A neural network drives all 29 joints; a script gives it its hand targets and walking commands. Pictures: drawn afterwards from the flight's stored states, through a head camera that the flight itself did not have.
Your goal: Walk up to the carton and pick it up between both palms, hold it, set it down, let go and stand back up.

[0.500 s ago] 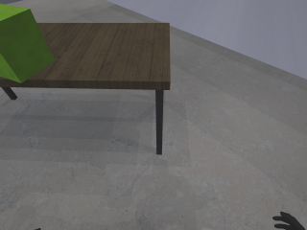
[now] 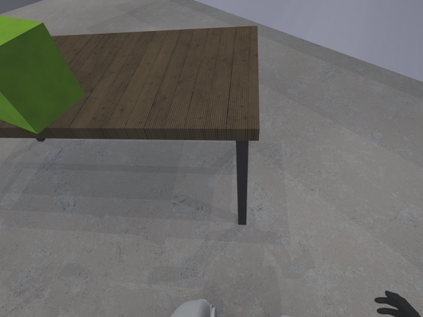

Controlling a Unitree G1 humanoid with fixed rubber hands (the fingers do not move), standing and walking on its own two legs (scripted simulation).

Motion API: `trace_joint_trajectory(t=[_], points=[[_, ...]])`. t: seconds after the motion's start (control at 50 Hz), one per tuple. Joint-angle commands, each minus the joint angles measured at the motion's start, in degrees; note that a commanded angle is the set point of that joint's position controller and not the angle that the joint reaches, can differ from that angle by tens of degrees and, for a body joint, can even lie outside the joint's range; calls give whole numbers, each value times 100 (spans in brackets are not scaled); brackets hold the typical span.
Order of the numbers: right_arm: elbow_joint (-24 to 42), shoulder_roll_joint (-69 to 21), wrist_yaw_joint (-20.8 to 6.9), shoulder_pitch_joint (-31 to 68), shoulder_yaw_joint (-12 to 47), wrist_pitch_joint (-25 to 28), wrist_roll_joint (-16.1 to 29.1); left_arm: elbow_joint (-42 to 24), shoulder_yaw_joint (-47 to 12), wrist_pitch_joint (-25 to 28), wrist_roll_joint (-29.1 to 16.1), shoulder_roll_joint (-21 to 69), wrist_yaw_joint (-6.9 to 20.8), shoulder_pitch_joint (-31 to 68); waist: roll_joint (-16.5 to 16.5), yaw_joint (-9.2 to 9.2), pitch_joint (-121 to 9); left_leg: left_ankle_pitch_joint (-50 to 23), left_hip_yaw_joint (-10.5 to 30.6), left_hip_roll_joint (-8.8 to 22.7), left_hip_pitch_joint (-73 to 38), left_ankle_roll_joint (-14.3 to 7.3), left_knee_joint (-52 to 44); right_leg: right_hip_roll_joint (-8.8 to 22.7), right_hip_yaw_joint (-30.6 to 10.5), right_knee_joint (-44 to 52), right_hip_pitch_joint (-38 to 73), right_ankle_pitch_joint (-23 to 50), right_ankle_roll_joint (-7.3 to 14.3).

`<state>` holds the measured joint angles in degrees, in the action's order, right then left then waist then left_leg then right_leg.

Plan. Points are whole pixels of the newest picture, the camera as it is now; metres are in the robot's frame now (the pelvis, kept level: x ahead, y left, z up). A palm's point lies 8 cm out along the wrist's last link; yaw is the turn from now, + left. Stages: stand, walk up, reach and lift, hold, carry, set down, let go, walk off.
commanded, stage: walk up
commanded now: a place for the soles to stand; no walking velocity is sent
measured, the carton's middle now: (19, 75) +0.76 +0.64 +0.08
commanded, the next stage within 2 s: none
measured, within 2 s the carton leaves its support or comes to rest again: neither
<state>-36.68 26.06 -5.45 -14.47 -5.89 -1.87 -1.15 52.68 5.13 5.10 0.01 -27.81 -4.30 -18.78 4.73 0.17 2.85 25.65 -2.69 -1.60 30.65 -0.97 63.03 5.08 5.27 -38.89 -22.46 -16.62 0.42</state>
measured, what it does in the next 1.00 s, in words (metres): steps to the left: left foot, then right foot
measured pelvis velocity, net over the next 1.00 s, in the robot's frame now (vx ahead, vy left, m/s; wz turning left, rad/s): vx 0.19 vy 0.22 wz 0.01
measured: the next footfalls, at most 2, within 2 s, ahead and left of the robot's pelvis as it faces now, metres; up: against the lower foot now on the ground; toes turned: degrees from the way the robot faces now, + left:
left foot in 0.18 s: +0.16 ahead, +0.17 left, +0.00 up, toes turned +5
right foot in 0.54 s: +0.24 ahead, -0.04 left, +0.00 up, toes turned -4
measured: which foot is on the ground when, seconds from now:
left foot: up 0.00-0.16, down 0.18-0.56, up 0.58-0.84, down 0.86-1.00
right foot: down 0.00-0.18, up 0.20-0.52, down 0.54-0.86, up 0.88-1.00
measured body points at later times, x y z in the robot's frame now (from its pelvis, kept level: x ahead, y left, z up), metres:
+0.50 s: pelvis +0.11 +0.10 +0.00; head +0.14 +0.09 +0.45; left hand +0.18 +0.47 -0.07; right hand +0.24 -0.23 -0.09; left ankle +0.12 +0.17 -0.72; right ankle +0.16 -0.04 -0.70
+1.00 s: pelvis +0.19 +0.22 -0.02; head +0.20 +0.20 +0.43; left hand +0.26 +0.59 -0.09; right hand +0.31 -0.12 -0.11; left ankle +0.21 +0.28 -0.72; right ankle +0.18 +0.05 -0.64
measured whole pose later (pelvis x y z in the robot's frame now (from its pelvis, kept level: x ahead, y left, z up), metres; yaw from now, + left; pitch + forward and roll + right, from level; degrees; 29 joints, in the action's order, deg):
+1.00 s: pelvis +0.19 +0.22 -0.02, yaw +1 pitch -2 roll -2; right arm -36.6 27.0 -3.7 -15.3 -6.1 -3.4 -1.5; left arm 49.1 3.3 2.6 0.0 -28.4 -6.0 -16.5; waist 4.7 0.4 3.3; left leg 25.8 -7.0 1.3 23.5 -3.4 50.7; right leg 2.4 -1.7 -73.8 -30.9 -27.6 0.1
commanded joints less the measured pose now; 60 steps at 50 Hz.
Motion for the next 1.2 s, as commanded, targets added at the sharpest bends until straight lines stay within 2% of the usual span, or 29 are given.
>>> trace_joint_trajectory(t=[0.0, 0.1, 0.14, 0.16, 0.18, 0.2, 0.22, 0.26, 0.3, 0.36, 0.42, 0.46, 0.5, 0.52, 0.54, 0.56, 0.58, 0.62, 0.68, 0.8, 0.82, 0.84, 0.86, 0.88, 0.9, 0.94, 1.0, 1.04, 1.18], points=[[332, 1139, -119, 334, -325, -84, -287, -521, 460, 96, 161, -1805, -160, -147, -915, 34, -449, -146, 986, 721, 818, 229, -225, 1574, -1937, 1800, 906, -1292, 1236], [278, 1057, -125, 303, -320, -74, -327, -556, 518, 109, 247, -2027, -125, -48, -1256, 96, -445, -251, 596, 905, 109, 31, -1278, 1601, -1757, 1455, 310, -1347, 1228], [22, 1059, -97, -417, -390, 7, -327, -725, 495, 71, 214, -2000, -113, 546, -1048, 607, -583, -922, 247, 736, -1222, 40, -1861, 1303, -1198, 577, -759, -1457, 972], [-204, 1173, -35, -1153, -471, 75, -360, -801, 374, 14, 238, -1599, -134, 834, -175, 1085, -792, -909, 312, 549, -2493, 45, -2367, 855, -692, -586, -1742, -1687, 677], [-378, 1739, 64, -1639, -602, 112, -467, -792, 102, -50, 227, -826, -101, 685, 1794, 1268, -455, 825, 1422, 994, -2577, -64, -3826, -247, 266, -2710, -2568, -2199, 397], [-82, 1980, 124, -950, -592, 149, -353, -825, -5, -137, 57, -704, -164, 731, 1809, 931, 234, 2152, 3474, 1877, -1554, -212, -5330, -724, -160, -3510, -2979, -2185, 198], [27, 2162, 152, -342, -624, 90, -247, -666, 77, -180, 25, -1206, -188, 446, 1268, 629, 383, 2949, 3867, 2168, -1054, -353, -5825, -417, -668, -3699, -2531, -1805, 242], [160, 1770, 199, 62, -560, 77, -248, -361, 206, -186, 8, -1546, -122, 59, 491, 322, 436, 2341, 3217, 1986, -1095, -245, -5380, -150, -524, -3674, -2313, -1124, 154], [229, 1290, 221, 2, -464, 125, -203, -207, 234, -138, -24, -1506, -93, -205, 172, 224, 222, -5, 2194, 1536, -1477, -253, -4441, -69, -449, -3074, -1899, -672, 79], [224, 1167, 217, -140, -378, 138, -282, -311, 148, -99, -85, -1170, -78, -198, 160, 288, 204, -1468, 1264, 1350, -1823, -631, -4021, -145, -251, -1895, -1562, -897, 39], [355, 1212, 175, -176, -347, 111, -391, -277, 147, 0, -59, -1073, -81, -421, 467, 359, -277, -2671, 1155, 1439, -2264, -1049, -3566, -151, 145, -975, -1141, -896, 122], [380, 1155, 188, -191, -358, 90, -415, -267, 133, 47, -87, -1022, -118, -552, 594, 365, -429, -3680, 981, 1353, -2262, -981, -3215, -193, 203, -478, -752, -603, 178], [575, 1176, 182, 315, -318, 51, -340, 4, 187, 112, -66, -1086, -189, -1326, 284, -188, -782, -4338, 262, 974, -1469, -636, -1987, -391, 509, 698, 880, 932, 283], [816, 956, 153, 639, -269, 54, -258, 134, 346, 152, 1, -1451, -252, -2005, -439, -617, -1173, -3979, 74, 680, -851, -400, -893, -173, 15, 1090, 1939, 1481, 374], [900, 624, 168, 644, -160, 93, -235, 213, 498, 146, 80, -1827, -298, -2276, -1404, -774, -1315, -1518, 222, 303, 843, -112, -143, 849, -1776, 1128, 3089, 1318, 796], [861, 701, 204, 401, -193, 60, -309, -67, 594, 130, 119, -2211, -317, -1886, -1199, -483, -1276, 806, 518, 66, 1641, 109, 442, 2214, -3995, 1693, 2917, 447, 1444], [713, 1282, 205, 429, -350, -126, -412, -336, 626, 84, 63, -2246, -351, -1166, -360, -343, -994, 728, 1222, 548, 1448, 26, 990, 2632, -4318, 1920, 1929, -1266, 1839], [574, 1244, 89, 615, -368, -175, -361, -595, 523, 94, 90, -1974, -374, -405, -340, -49, -95, 435, 1208, 782, 1400, 49, 984, 2154, -3540, 2000, 736, -2197, 1709], [415, 1134, -34, 308, -379, -153, -361, -652, 502, 111, 156, -1875, -312, -558, -967, 21, -255, 153, 1018, 768, 940, 193, 233, 1553, -2386, 1431, 325, -1033, 1347], [282, 1211, -83, -130, -447, -156, -327, -755, 568, -5, 269, -2171, -286, 136, -1449, 352, -292, 86, 433, 754, -304, 101, -1169, 1458, -1950, 1001, -613, -1901, 1166], [79, 1251, -51, -714, -486, -122, -323, -838, 528, -31, 266, -2160, -281, 573, -1188, 806, -285, -671, 386, 774, -1280, 125, -1596, 1307, -1649, 406, -1448, -2098, 943], [-232, 1409, 4, -1422, -567, -48, -382, -915, 361, -93, 274, -1678, -274, 733, -143, 1161, -399, -21, 295, 354, -2323, 87, -2378, 663, -936, -1043, -2186, -1985, 703], [-338, 1768, 93, -1713, -634, -5, -483, -943, 117, -141, 214, -860, -273, 758, 1801, 1366, 44, 1570, 1945, 1188, -2094, -130, -4053, -518, -93, -3189, -3099, -2320, 382], [-52, 2074, 151, -816, -611, 37, -349, -962, 34, -227, 39, -874, -334, 676, 1333, 862, 665, 2630, 3544, 1985, -877, -142, -5400, -767, -646, -3796, -3166, -2051, 275], [116, 2182, 227, -296, -650, 16, -218, -792, 61, -222, 22, -1146, -358, 573, 1008, 713, 858, 3054, 3770, 2231, -506, 100, -5911, -545, -959, -4108, -2996, -1563, 347], [149, 1713, 291, -96, -576, 58, -226, -517, 215, -240, 1, -1468, -304, 258, 83, 442, 1011, 2082, 3144, 1960, -656, 317, -5405, -378, -956, -4079, -2695, -900, 221], [154, 1261, 330, -74, -456, 128, -264, -310, 239, -220, -98, -1407, -225, -297, 66, 259, 471, -1254, 1419, 1428, -1555, 269, -4275, -345, -816, -3027, -2002, -392, 41], [238, 1154, 310, -173, -406, 110, -338, -340, 177, -197, -118, -1283, -234, -340, 148, 319, 230, -2406, 1059, 1371, -2212, -105, -3903, -360, -614, -2324, -1835, -730, 14], [519, 1020, 330, -34, -350, 6, -438, -197, 140, -113, -135, -1070, -299, -939, 297, 204, -632, -5093, 379, 1239, -2468, -242, -2698, -328, 278, -609, -497, -220, 236]])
